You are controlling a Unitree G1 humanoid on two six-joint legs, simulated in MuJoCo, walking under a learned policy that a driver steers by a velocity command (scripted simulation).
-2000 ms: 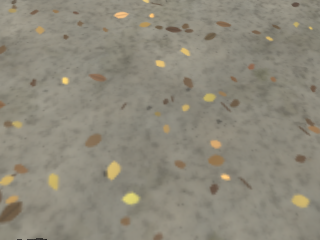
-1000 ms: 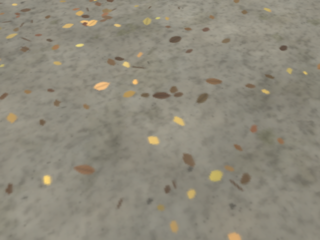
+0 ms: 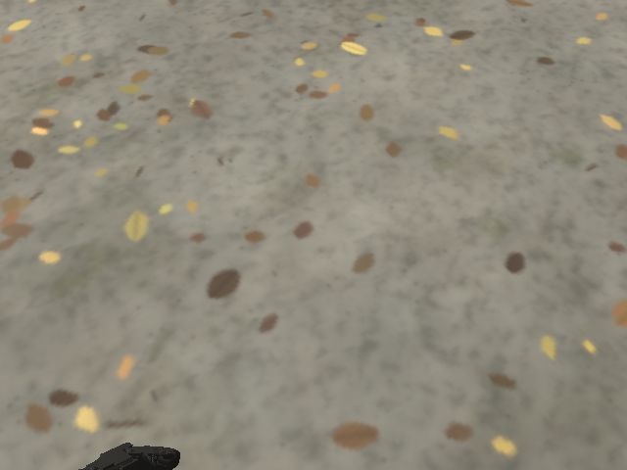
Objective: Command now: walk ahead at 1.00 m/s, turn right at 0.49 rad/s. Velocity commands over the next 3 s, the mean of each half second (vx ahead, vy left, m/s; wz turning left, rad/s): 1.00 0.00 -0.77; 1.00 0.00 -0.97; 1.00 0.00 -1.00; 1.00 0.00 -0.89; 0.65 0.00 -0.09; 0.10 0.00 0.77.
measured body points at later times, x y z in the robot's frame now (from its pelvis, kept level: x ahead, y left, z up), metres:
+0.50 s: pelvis +0.54 -0.04 -0.01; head +0.57 -0.05 +0.44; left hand +0.59 +0.26 -0.13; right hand +0.73 -0.32 -0.05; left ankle +0.75 +0.05 -0.73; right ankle +0.30 -0.05 -0.71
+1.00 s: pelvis +0.93 -0.27 -0.03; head +0.95 -0.29 +0.42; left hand +1.26 -0.26 -0.12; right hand +0.73 -0.44 -0.16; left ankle +0.88 +0.00 -0.58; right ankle +0.98 -0.34 -0.73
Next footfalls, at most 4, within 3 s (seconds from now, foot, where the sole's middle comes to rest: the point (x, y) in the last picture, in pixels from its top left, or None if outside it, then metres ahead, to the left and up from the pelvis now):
0.10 right None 0.33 -0.06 -0.76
0.50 left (280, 330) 0.79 0.04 -0.76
0.94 right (432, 249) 1.01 -0.37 -0.76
1.34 left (486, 149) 1.38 -0.61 -0.76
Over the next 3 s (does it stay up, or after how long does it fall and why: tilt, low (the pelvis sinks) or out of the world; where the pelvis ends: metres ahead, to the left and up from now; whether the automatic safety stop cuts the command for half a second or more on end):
stays up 1.10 -1.54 0.01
